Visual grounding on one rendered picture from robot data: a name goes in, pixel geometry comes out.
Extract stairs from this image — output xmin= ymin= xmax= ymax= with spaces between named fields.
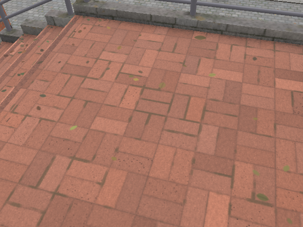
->
xmin=0 ymin=25 xmax=64 ymax=101

